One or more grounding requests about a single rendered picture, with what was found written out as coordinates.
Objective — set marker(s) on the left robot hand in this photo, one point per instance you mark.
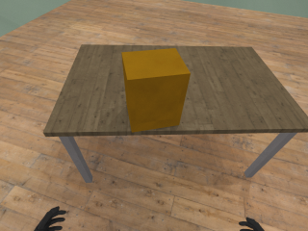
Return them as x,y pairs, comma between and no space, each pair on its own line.
50,219

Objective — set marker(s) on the carton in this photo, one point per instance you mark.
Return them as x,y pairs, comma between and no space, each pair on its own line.
156,83

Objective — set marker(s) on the table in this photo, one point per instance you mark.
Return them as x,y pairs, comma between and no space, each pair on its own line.
230,91

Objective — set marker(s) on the right robot hand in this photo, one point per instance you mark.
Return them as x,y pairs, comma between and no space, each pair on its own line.
251,223

